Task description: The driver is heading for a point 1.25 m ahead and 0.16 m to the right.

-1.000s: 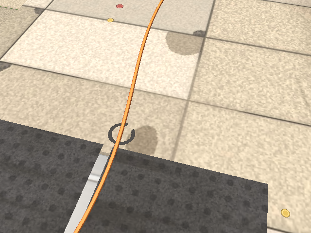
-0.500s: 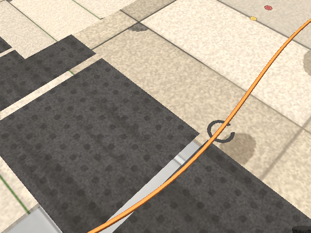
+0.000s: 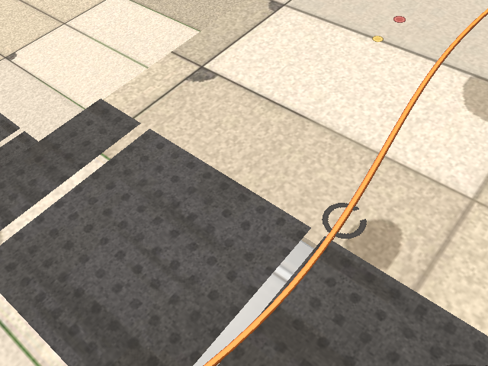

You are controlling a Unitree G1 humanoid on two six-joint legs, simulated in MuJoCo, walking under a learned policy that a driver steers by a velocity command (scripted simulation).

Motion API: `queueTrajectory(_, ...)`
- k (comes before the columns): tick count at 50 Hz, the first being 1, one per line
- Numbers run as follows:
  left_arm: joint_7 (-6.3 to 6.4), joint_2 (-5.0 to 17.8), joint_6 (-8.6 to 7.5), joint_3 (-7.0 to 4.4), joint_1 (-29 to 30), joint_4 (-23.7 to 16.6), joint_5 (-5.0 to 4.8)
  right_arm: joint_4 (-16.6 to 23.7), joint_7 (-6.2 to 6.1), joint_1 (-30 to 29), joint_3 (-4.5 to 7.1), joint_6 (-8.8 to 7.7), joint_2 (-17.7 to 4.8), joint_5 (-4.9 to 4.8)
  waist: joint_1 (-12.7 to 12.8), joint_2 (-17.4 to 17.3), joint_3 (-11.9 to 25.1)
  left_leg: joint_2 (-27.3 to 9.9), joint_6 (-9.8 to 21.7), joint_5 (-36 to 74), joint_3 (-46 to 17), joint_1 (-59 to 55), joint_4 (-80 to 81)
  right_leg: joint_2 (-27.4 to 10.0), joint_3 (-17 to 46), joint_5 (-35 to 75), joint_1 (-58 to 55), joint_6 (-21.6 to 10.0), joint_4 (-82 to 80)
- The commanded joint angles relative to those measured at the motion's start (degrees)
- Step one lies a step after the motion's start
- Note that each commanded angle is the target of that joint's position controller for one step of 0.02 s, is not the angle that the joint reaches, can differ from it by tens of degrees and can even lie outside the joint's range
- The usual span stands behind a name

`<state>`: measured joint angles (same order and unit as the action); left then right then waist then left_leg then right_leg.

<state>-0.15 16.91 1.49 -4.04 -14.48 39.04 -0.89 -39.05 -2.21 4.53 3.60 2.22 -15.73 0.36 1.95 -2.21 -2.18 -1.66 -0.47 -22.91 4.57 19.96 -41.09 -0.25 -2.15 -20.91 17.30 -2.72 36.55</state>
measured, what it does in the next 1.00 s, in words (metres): walks ahead: left foot, then right foot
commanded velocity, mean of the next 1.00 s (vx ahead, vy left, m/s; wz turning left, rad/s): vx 0.29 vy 0.00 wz -0.24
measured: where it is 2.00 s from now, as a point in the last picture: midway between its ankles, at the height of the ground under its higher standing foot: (250, 178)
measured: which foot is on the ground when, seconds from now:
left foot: up 0.00-0.42, down 0.44-0.78, up 0.80-1.00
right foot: down 0.00-0.44, up 0.46-0.78, down 0.80-1.00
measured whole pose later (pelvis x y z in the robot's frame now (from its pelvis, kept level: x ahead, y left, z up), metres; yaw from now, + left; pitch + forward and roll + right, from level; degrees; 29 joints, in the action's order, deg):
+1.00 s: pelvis +0.15 -0.04 +0.01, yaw -13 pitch +3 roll -1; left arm 0.6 16.2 -4.2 -2.0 -22.6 41.8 2.4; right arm -39.6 4.8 11.5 4.6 1.0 -18.6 1.9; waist 2.2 -2.6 2.0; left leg -1.4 1.4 -11.0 -1.7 41.6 -66.8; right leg -0.7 -6.8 -18.8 1.1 0.5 17.0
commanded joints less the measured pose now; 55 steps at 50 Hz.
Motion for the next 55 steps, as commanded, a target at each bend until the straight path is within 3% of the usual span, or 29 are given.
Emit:
queueTrajectory(1, 0.25, 14.07, -2.27, -3.77, -5.81, -4.91, 2.54, 7.86, -0.23, -7.42, 1.92, -1.83, -5.37, 1.0, 2.4, 14.1, 8.1, 5.3, -2.57, -16.12, -9.49, 21.02, -27.31, -21.08, 34.92, 41.93, -17.01, -18.63, -17.3)
queueTrajectory(3, 0.95, 11.9, -2.67, -3.53, 0.04, -5.64, 0.57, 5.62, -0.13, -4.51, 2.45, -1.89, -5.98, 0.0, -1.31, 6.22, 6.81, 3.17, -2.29, -6.25, -11.17, 22.28, -27.72, -14.59, 25.97, 37.45, -16.58, -12.23, -15.21)
queueTrajectory(4, 1.57, 10.66, -2.13, -3.07, 2.09, -6.32, -0.64, 5.28, -0.33, -4.2, 2.68, -1.84, -6.59, 0.3, -1.85, 5.97, 6.78, 2.45, -2.83, -2.84, -11.48, 21.91, -25.72, -13.23, 24.24, 36.64, -16.14, -10.62, -15.07)
queueTrajectory(5, 2.15, 9.99, -1.51, -2.75, 2.52, -6.75, -0.91, 5.08, -0.12, -4.15, 2.59, -1.97, -5.85, 0.31, -2.14, 6.83, 7.47, 3.14, -3.59, -0.33, -11.02, 19.46, -25.5, -11.49, 23.15, 37.81, -14.78, -10.07, -14.9)
queueTrajectory(10, 3.27, 11.17, -0.03, -3.4, 1.01, -7.64, -0.59, 4.36, 0.45, -4.78, 2.13, -2.81, -4.48, -0.56, -1.25, 8.43, 8.04, 5.95, -5.44, 4.33, -11.37, 16.95, -12.3, -8.48, 25.17, 34.03, -15.76, -9.24, -13.91)
queueTrajectory(16, 2.97, 12.37, 1.02, -4.07, 3.63, -9.76, -0.42, 3.52, 1.31, -4.81, 2.62, -4.02, -6.08, -0.97, -0.84, 12.5, 7.5, 7.62, -5.01, 4.98, -12.87, 8.77, 0.17, -6.62, 32.35, 29.52, -10.47, -8.11, -12.09)
queueTrajectory(19, 2.62, 11.23, 1.25, -3.45, 5.61, -10.52, -0.28, 2.29, 2.08, -1.72, 2.97, -4.73, -7.48, -1.05, -0.91, 14.19, 9.38, 6.18, -3.77, 5.79, -11.91, 3.15, 6.5, -6.48, 33.36, 33.79, -11.21, -7.24, -9.09)
queueTrajectory(21, 2.54, 10.18, 1.38, -2.76, 7.23, -10.73, -0.73, 1.42, 2.57, 0.66, 3.17, -5.2, -7.42, -0.84, -2.37, 13.29, 8.94, 5.06, -2.09, 15.24, -10.19, -4.72, 17.36, -4.38, 33.05, 28.78, -8.49, -5.32, -7.0)
queueTrajectory(22, 2.48, 8.7, 1.26, -2.22, 5.42, -10.37, -0.33, 1.54, 2.48, 0.71, 3.35, -5.21, -8.28, -0.31, -1.66, 10.15, 9.04, 1.14, -0.32, 21.6, -13.27, -9.89, 20.37, -2.13, 31.46, 19.55, -5.49, -3.32, -4.59)
queueTrajectory(23, 2.13, 5.64, 1.1, -1.15, 1.03, -9.72, 1.22, 3.04, 2.22, -0.63, 3.42, -4.89, -11.01, 0.7, 0.98, -3.0, 10.07, -9.95, 4.25, 31.89, -25.32, -14.9, 22.29, 4.52, 23.98, -2.18, -0.3, -0.26, 6.35)
queueTrajectory(24, 2.41, 8.15, 0.71, -1.95, 1.69, -11.38, 0.62, 2.01, 2.26, 1.22, 3.84, -4.68, -13.03, 2.22, 1.37, -13.64, 5.85, -18.41, 15.14, 38.81, -38.73, -13.34, 23.44, 10.68, 17.47, -20.83, 10.13, 3.28, 17.2)
queueTrajectory(25, 2.57, 12.33, 0.31, -3.1, 0.24, -10.08, 1.03, 2.35, 2.31, 0.76, 3.42, -4.9, -11.27, 1.05, 1.03, -9.5, 5.53, -21.0, 18.71, 33.73, -40.21, -11.77, 23.46, 6.67, 16.59, -18.62, 12.59, 5.53, 27.59)
queueTrajectory(26, 2.46, 13.19, 0.33, -3.3, 1.5, -8.74, 0.58, 2.2, 1.99, 1.61, 2.69, -4.81, -8.76, 0.21, -0.17, -4.9, 6.34, -16.68, 15.84, 14.89, -34.17, -12.27, 24.49, 4.49, 15.21, -11.96, 13.58, 5.82, 29.53)
queueTrajectory(27, 2.21, 10.62, 0.39, -2.54, 1.92, -8.18, 0.74, 1.45, 1.76, 3.19, 2.43, -4.56, -8.4, -0.73, -0.76, -4.6, 6.34, -12.23, 12.31, -5.33, -31.27, -13.49, 26.53, 3.64, 13.16, -7.78, 15.57, 6.12, 28.63)
queueTrajectory(28, 1.79, 8.61, 0.12, -1.65, 2.06, -8.12, 0.82, 0.65, 1.53, 4.73, 2.17, -4.53, -8.52, -1.57, -2.12, -7.37, 5.05, -11.19, 11.22, -13.35, -31.32, -14.56, 28.73, 2.99, 11.36, -4.97, 18.53, 6.55, 28.68)
queueTrajectory(30, 0.65, 6.85, -1.43, -0.62, 5.17, -8.86, 0.45, -0.21, 0.87, 8.5, 2.01, -4.42, -9.64, -1.25, -4.2, -7.9, 2.29, -9.58, 11.08, -15.15, -29.6, -12.57, 31.52, 1.26, 6.03, -1.7, 18.88, 6.08, 25.45)
queueTrajectory(32, 0.57, 4.98, -3.59, 0.12, 9.18, -10.04, 0.92, -0.51, 0.67, 11.57, 1.86, -4.68, -9.77, -1.4, -5.53, -6.76, 1.17, -8.66, 11.7, -10.76, -29.17, -10.85, 32.46, 0.61, 4.1, -1.29, 15.45, 5.57, 16.03)
queueTrajectory(34, 0.53, 3.4, -5.57, 0.56, 8.53, -9.74, 0.61, 0.22, 0.65, 10.75, 1.89, -4.74, -10.38, -1.88, -3.99, -8.25, 1.34, -6.6, 11.43, -7.37, -27.5, -6.45, 32.38, 2.01, 3.16, -3.5, 6.18, 4.99, 4.41)
queueTrajectory(36, 0.28, 3.8, -7.08, 0.18, 6.62, -8.65, -0.2, 1.06, 0.92, 10.18, 2.13, -4.63, -11.24, -2.35, -2.31, -9.3, 0.45, -5.76, 12.12, -5.6, -27.87, -2.56, 30.83, 3.39, 2.74, -2.99, -0.99, 4.5, -4.97)
queueTrajectory(37, -0.53, 4.24, -4.56, 0.58, 2.06, -5.9, 4.1, -0.7, 2.8, 9.7, 3.64, -2.87, -13.7, 2.3, -0.43, -4.96, 0.79, -2.0, 11.26, -6.21, -24.21, -1.62, 26.15, 5.96, -1.08, -1.51, -5.27, 3.37, -12.44)
queueTrajectory(38, 0.03, 3.04, -3.93, 0.52, -0.69, -4.77, 4.14, -0.05, 3.13, 8.86, 3.58, -2.27, -11.76, 1.67, 1.32, -2.33, 0.1, 0.24, 9.89, -5.98, -23.13, 5.21, 22.13, 6.03, -2.28, 7.91, -14.12, 3.16, -17.32)
queueTrajectory(39, 0.83, 5.03, -4.07, 0.03, -5.72, -3.63, 3.5, 0.81, 3.12, 7.24, 3.07, -2.58, -9.06, 0.8, 4.04, -0.58, 1.84, 2.49, 7.25, -6.68, -21.63, 17.41, 16.45, 2.0, 0.7, 8.34, -28.14, 2.52, -15.06)
queueTrajectory(40, 1.63, 9.72, -4.56, -0.85, -12.63, -3.19, 3.35, 3.33, 3.39, 4.86, 1.53, -3.39, -3.46, 0.02, 7.75, 8.92, 5.61, 6.46, 4.77, -9.06, -15.43, 25.82, 0.42, -12.82, 16.24, -8.92, -35.28, 0.79, -21.27)
queueTrajectory(41, 2.15, 17.15, -4.21, -2.64, -10.82, -3.87, 4.22, 7.09, 3.5, 1.16, 0.39, -4.13, -1.05, -0.46, 6.96, 14.59, 4.57, 6.16, 3.38, -5.33, -10.88, 34.99, -11.43, -26.4, 35.78, -25.63, -29.67, -4.44, -27.74)
queueTrajectory(42, 2.16, 14.26, -4.43, -2.38, -8.12, -3.71, 4.73, 8.12, 3.78, -1.47, 0.64, -4.07, -4.01, 0.45, 5.63, 8.86, 2.21, 0.44, 3.59, -0.47, -12.41, 36.17, -18.42, -27.4, 38.0, -27.03, -24.41, -7.37, -27.14)
queueTrajectory(43, 1.67, 9.95, -4.95, -0.96, -5.04, -3.88, 4.16, 6.66, 4.42, 0.37, 1.07, -3.92, -4.81, 0.77, 3.01, 7.49, -0.05, 0.02, 3.29, 3.31, -12.61, 36.09, -20.78, -23.34, 31.42, -23.11, -22.43, -6.0, -26.71)
queueTrajectory(45, 1.45, 7.07, -5.6, 0.07, -3.0, -3.58, 3.34, 3.73, 6.11, 5.36, 1.91, -3.05, -6.62, 1.55, 0.33, 9.78, 0.2, -0.88, 1.88, 7.58, -9.67, 32.11, -24.12, -17.83, 19.31, -13.84, -19.43, -3.52, -28.51)
queueTrajectory(51, 0.56, 5.86, -7.47, 0.04, -8.89, 1.64, 3.3, 5.77, 8.03, -1.79, 0.95, -1.54, -5.26, 1.67, 0.79, 7.74, -5.3, -2.89, 2.38, 15.78, -7.26, 36.0, -26.16, -15.18, 1.22, 3.45, -19.0, -2.25, -31.36)
queueTrajectory(55, 0.97, 5.95, -7.81, 0.01, -10.86, 4.83, 3.55, 8.66, 9.24, -10.37, -0.65, -1.68, -4.19, 1.77, 2.15, 6.52, -9.11, -3.26, 5.76, 16.92, 0.91, 30.02, -12.67, -14.24, -8.4, 14.67, -18.83, -1.46, -33.62)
